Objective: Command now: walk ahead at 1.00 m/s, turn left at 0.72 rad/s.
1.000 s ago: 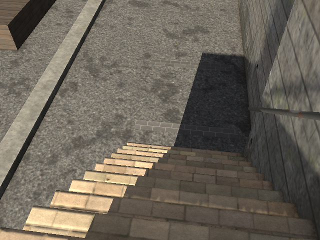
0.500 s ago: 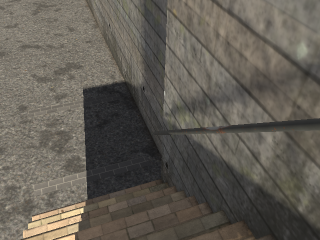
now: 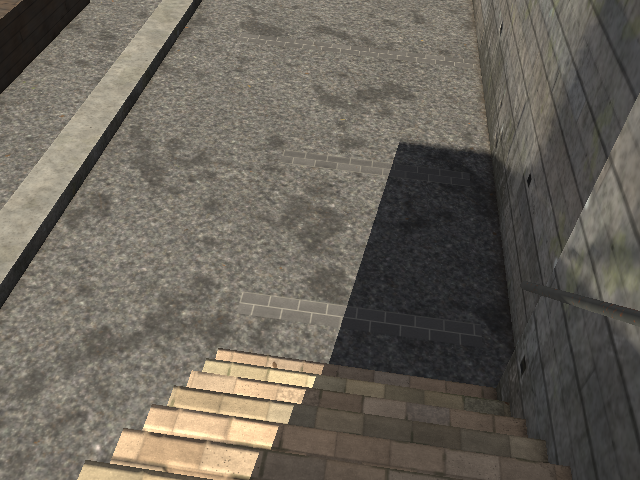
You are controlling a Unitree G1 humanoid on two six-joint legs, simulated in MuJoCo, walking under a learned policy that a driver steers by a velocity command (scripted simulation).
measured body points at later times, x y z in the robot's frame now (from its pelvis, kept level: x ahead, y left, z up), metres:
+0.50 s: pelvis +0.25 +0.13 -0.26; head +0.24 +0.13 +0.19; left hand +0.48 +0.33 -0.34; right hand +0.15 -0.09 -0.40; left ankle +0.22 +0.25 -0.91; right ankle +0.37 -0.04 -0.82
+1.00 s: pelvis +0.48 +0.05 -0.46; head +0.47 +0.03 -0.01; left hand +0.64 +0.22 -0.59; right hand +0.61 -0.28 -0.47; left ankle +0.69 +0.13 -1.11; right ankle +0.41 -0.03 -1.11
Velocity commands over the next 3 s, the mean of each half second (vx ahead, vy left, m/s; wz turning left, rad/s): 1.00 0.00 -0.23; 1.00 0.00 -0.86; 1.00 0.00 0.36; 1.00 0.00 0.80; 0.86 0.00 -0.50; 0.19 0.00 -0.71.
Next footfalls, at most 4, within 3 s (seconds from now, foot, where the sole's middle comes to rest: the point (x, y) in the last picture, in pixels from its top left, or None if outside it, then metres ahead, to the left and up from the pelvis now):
0.26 left None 0.26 0.25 -0.94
0.72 right None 0.44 -0.05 -1.16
1.14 left None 0.71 0.12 -1.37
1.48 right None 0.67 -0.22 -1.37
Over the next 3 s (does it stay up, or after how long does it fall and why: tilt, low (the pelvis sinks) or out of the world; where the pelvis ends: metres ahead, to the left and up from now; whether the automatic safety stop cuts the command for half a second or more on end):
stays up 1.02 0.08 -1.02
